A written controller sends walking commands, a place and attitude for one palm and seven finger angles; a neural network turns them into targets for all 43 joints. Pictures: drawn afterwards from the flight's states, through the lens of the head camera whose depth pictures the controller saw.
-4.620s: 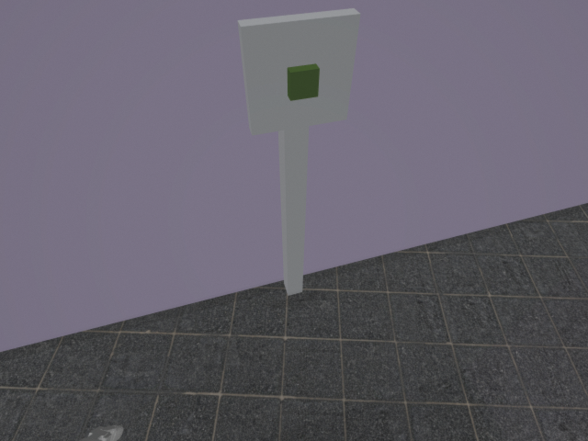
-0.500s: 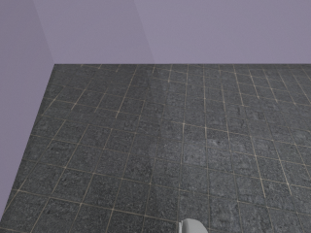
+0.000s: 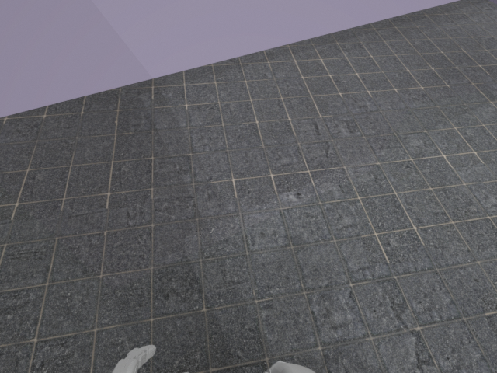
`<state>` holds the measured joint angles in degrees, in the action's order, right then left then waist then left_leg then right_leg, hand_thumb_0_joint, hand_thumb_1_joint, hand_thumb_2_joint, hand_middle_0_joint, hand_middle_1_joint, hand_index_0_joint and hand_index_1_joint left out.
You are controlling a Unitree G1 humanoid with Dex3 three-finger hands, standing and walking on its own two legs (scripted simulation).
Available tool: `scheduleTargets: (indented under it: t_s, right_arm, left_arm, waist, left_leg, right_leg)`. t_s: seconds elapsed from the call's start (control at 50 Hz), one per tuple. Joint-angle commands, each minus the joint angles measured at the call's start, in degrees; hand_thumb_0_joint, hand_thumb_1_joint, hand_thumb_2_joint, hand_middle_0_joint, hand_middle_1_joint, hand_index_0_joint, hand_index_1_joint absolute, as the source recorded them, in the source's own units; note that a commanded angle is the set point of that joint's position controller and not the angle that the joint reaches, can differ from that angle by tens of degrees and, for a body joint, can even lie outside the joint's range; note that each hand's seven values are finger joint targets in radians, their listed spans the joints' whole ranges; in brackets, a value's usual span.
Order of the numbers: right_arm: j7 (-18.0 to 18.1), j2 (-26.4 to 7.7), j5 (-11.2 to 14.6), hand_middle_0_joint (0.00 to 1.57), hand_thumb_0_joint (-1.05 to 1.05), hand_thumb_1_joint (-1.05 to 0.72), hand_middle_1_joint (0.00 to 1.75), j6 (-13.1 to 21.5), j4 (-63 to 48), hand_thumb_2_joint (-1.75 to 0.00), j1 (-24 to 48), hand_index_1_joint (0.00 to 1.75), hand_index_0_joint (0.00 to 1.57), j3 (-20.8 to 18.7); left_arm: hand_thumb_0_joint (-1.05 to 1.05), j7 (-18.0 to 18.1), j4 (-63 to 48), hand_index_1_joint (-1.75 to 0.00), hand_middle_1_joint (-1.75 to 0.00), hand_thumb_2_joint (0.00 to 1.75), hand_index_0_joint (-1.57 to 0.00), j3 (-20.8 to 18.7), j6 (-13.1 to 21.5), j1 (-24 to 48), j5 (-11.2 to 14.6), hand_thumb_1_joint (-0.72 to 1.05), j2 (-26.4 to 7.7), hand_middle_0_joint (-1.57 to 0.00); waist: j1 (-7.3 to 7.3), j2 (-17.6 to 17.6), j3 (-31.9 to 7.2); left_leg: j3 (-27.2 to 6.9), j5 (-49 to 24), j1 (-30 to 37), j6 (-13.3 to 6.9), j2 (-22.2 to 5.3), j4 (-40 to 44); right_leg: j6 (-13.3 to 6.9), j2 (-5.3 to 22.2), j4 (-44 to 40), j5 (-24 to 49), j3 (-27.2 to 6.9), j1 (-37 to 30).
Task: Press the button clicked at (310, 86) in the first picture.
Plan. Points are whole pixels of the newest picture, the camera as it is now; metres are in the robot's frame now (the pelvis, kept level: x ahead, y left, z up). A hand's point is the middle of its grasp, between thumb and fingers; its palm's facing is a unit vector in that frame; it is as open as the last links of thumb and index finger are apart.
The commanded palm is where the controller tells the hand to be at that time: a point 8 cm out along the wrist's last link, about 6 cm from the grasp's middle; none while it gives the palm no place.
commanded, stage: walk to a spot facing it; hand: left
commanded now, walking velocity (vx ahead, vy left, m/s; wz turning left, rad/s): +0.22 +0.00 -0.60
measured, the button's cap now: out of the picture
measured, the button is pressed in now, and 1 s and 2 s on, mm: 0 0 0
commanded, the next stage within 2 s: none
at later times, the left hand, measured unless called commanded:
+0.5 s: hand (101, 343) +0.18 +0.27 -0.17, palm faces -0.18 -0.96 -0.22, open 7.4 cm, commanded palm none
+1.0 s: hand (194, 264) +0.32 +0.12 -0.13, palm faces -0.61 -0.74 -0.29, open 7.4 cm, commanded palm none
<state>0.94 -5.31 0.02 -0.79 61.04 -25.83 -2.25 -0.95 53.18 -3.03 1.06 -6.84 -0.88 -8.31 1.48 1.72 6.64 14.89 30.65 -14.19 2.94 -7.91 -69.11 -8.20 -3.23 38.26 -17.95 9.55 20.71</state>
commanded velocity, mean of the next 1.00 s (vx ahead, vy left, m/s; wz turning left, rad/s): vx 0.02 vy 0.00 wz -0.60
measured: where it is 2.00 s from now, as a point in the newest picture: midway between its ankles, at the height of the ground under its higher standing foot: outside the picture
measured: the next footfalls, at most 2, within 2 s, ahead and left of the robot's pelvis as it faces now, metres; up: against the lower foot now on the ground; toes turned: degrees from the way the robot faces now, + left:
left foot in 0.42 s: +0.19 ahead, +0.16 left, +0.00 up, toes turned -11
right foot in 0.94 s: +0.06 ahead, -0.05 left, +0.00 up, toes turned -42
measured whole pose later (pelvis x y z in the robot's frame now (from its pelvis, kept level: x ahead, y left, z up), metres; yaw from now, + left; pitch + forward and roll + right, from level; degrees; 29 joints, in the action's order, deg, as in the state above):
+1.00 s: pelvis +0.09 +0.04 +0.01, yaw -37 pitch +0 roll +0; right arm 0.4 -14.5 -0.9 -3.2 55.8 -18.4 -4.6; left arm -0.7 50.4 -3.6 -1.2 -5.8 -1.2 -11.8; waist 3.7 -3.8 5.7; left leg 12.9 29.6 -20.1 4.4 -11.2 -51.9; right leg -1.9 0.8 37.3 -20.3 5.1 17.1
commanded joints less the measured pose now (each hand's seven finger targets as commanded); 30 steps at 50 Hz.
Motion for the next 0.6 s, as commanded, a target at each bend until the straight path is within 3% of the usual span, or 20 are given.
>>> scheduleTargets:
  t_s: [0.0,0.02,0.04,0.08,0.14,0.24,0.28,0.32,0.36,0.38,0.4,0.42,0.44,0.46,0.5,0.54,0.58]
  right_arm:
    - [0.5,-7.6,-1.0,0.20,0.00,-0.90,0.30,1.6,-9.9,-0.90,7.0,0.30,0.20,-2.3]
    - [0.6,-7.4,-1.3,0.20,0.00,-0.90,0.30,1.1,-9.4,-0.90,7.3,0.30,0.20,-2.3]
    - [0.6,-7.0,-1.6,0.20,0.00,-0.90,0.30,0.7,-9.2,-0.90,5.9,0.30,0.20,-2.3]
    - [0.3,-7.1,-1.5,0.20,0.00,-0.90,0.30,0.3,-9.1,-0.90,5.6,0.30,0.20,-2.3]
    - [0.1,-8.1,-1.5,0.20,0.00,-0.90,0.30,0.3,-11.3,-0.90,11.6,0.30,0.20,-2.0]
    - [0.0,-9.4,-1.2,0.20,0.00,-0.90,0.30,0.8,-15.4,-0.90,21.4,0.30,0.20,-1.4]
    - [0.1,-9.5,-0.9,0.20,0.00,-0.90,0.30,1.0,-16.4,-0.90,23.5,0.30,0.20,-1.3]
    - [0.3,-10.2,-0.6,0.20,0.00,-0.90,0.30,1.1,-17.1,-0.90,23.8,0.30,0.20,-1.3]
    - [0.7,-11.8,-0.4,0.20,0.00,-0.90,0.30,1.3,-16.0,-0.90,19.3,0.30,0.20,-1.8]
    - [0.9,-14.1,-0.8,0.20,0.00,-0.90,0.30,1.7,-14.9,-0.90,15.1,0.30,0.20,-2.3]
    - [1.0,-19.8,-1.5,0.20,0.00,-0.90,0.30,2.1,-14.5,-0.90,11.4,0.30,0.20,-3.3]
    - [1.0,-21.3,-1.1,0.20,0.00,-0.90,0.30,1.5,-14.5,-0.90,10.3,0.30,0.20,-3.3]
    - [0.8,-17.8,-1.2,0.20,0.00,-0.90,0.30,1.2,-15.0,-0.90,13.2,0.30,0.20,-2.4]
    - [1.0,-15.8,-1.2,0.20,0.00,-0.90,0.30,1.4,-16.2,-0.90,16.7,0.30,0.20,-1.8]
    - [1.1,-14.0,-1.5,0.20,0.00,-0.90,0.30,1.5,-16.6,-0.90,18.3,0.30,0.20,-1.1]
    - [1.2,-13.7,-1.4,0.20,0.00,-0.90,0.30,1.8,-15.8,-0.90,16.9,0.30,0.20,-1.3]
    - [1.2,-13.7,-1.3,0.20,0.00,-0.90,0.30,1.9,-14.9,-0.90,14.2,0.30,0.20,-1.6]
  left_arm:
    - [0.00,2.5,-1.0,-0.30,-0.30,0.90,-0.20,-3.3,0.9,-8.8,1.0,0.90,-12.3,-0.20]
    - [0.00,2.5,-1.1,-0.30,-0.30,0.90,-0.20,-2.7,1.3,-7.9,0.7,0.90,-10.7,-0.20]
    - [0.00,2.6,-1.7,-0.30,-0.30,0.90,-0.20,-3.0,1.7,-7.2,0.1,0.90,-9.6,-0.20]
    - [0.00,2.3,-2.0,-0.30,-0.30,0.90,-0.20,-3.1,2.1,-6.2,-0.4,0.90,-11.0,-0.20]
    - [0.00,1.6,-1.8,-0.30,-0.30,0.90,-0.20,-3.4,1.7,-8.1,-0.2,0.90,-11.5,-0.20]
    - [0.00,1.8,-3.0,-0.30,-0.30,0.90,-0.20,-3.9,0.4,-10.4,-0.4,0.90,-13.3,-0.20]
    - [0.00,2.0,-3.8,-0.30,-0.30,0.90,-0.20,-4.2,-0.2,-10.4,-0.5,0.90,-14.2,-0.20]
    - [0.00,2.1,-4.5,-0.30,-0.30,0.90,-0.20,-4.5,-0.8,-9.9,-0.5,0.90,-14.7,-0.20]
    - [0.00,2.2,-4.9,-0.30,-0.30,0.90,-0.20,-4.5,-1.2,-7.9,-0.2,0.90,-15.0,-0.20]
    - [0.00,2.3,-5.8,-0.30,-0.30,0.90,-0.20,-4.1,-1.3,-7.0,0.3,0.90,-13.5,-0.20]
    - [0.00,1.9,-6.8,-0.30,-0.30,0.90,-0.20,-3.5,-1.4,-9.1,1.1,0.90,-10.0,-0.20]
    - [0.00,1.8,-6.1,-0.30,-0.30,0.90,-0.20,-3.3,-1.1,-11.7,0.3,0.90,-9.8,-0.20]
    - [0.00,2.0,-4.2,-0.30,-0.30,0.90,-0.20,-3.9,-1.8,-13.6,-0.2,0.90,-12.2,-0.20]
    - [0.00,1.7,-4.0,-0.30,-0.30,0.90,-0.20,-4.1,-2.5,-12.3,-0.4,0.90,-11.6,-0.20]
    - [0.00,0.6,-4.4,-0.30,-0.30,0.90,-0.20,-4.4,-3.1,-10.3,-0.7,0.90,-11.3,-0.20]
    - [0.00,0.2,-4.2,-0.30,-0.30,0.90,-0.20,-4.0,-3.7,-10.8,-0.5,0.90,-9.8,-0.20]
    - [0.00,-0.1,-4.4,-0.30,-0.30,0.90,-0.20,-3.9,-4.1,-9.5,-0.4,0.90,-8.7,-0.20]
  waist:
    - [-2.29,-2.3,-8.6]
    - [-1.31,-1.6,-5.6]
    - [0.01,-1.3,-5.5]
    - [0.99,0.1,-6.6]
    - [-0.60,4.5,-6.9]
    - [-3.92,8.7,-9.1]
    - [-4.65,8.4,-9.9]
    - [-4.57,9.2,-10.9]
    - [-1.89,7.3,-13.0]
    - [0.04,2.8,-15.3]
    - [0.86,-13.1,-18.9]
    - [0.02,-17.0,-18.3]
    - [-1.33,-11.8,-16.1]
    - [-2.20,-14.5,-11.6]
    - [-2.88,-13.9,-6.5]
    - [-3.06,-13.4,-7.0]
    - [-2.36,-12.2,-7.1]
  left_leg:
    - [-14.1,-7.7,-20.6,1.7,-2.6,-9.2]
    - [-13.7,-8.9,-18.3,1.9,-2.3,-7.4]
    - [-13.8,-9.5,-17.6,2.1,-2.1,-5.8]
    - [-13.2,-10.0,-16.0,2.8,-1.7,-0.9]
    - [-13.1,-12.7,-17.9,3.5,-0.3,4.9]
    - [-12.2,-10.8,-17.3,3.8,2.8,17.4]
    - [-11.7,-10.0,-14.0,3.4,4.4,23.8]
    - [-11.9,-10.1,-9.8,2.6,6.1,29.6]
    - [-12.1,-17.0,-1.3,1.9,6.1,40.6]
    - [-14.3,-27.4,9.8,0.5,1.5,47.6]
    - [-28.5,-48.0,22.8,-5.2,-14.8,46.9]
    - [-32.1,-63.5,20.9,-10.3,-22.8,44.7]
    - [-26.0,-56.0,14.4,-10.8,-20.3,45.8]
    - [-23.7,-50.1,8.0,-9.5,-17.9,48.5]
    - [-18.2,-46.2,4.0,-8.1,-13.1,49.2]
    - [-13.6,-45.6,5.0,-7.7,-11.3,49.2]
    - [-11.7,-44.2,5.6,-7.6,-10.8,49.3]
  right_leg:
    - [-3.7,20.4,-16.9,43.5,-24.0,-16.2]
    - [-3.5,18.7,-18.6,41.8,-22.2,-9.8]
    - [-3.6,17.5,-18.9,41.1,-20.6,-7.4]
    - [-3.5,15.2,-18.6,37.0,-18.8,-4.7]
    - [-2.6,12.3,-17.2,38.4,-19.7,-6.6]
    - [-2.3,11.5,-12.6,44.6,-23.8,-13.7]
    - [-2.0,11.7,-11.0,44.8,-25.5,-14.4]
    - [-1.4,11.6,-9.3,45.0,-28.1,-14.4]
    - [1.3,10.4,-5.1,40.8,-27.9,-12.7]
    - [4.1,7.3,0.3,31.7,-25.6,-6.0]
    - [8.2,-0.5,12.8,-0.1,-18.2,8.1]
    - [10.3,0.3,26.0,-20.3,-14.1,11.4]
    - [11.0,2.5,32.2,-17.6,-15.2,9.6]
    - [11.7,3.4,35.0,-14.3,-14.8,10.3]
    - [12.0,4.7,37.4,-9.0,-13.1,10.8]
    - [12.5,4.9,37.5,-5.7,-11.5,11.0]
    - [12.6,5.3,36.5,-4.0,-10.4,10.6]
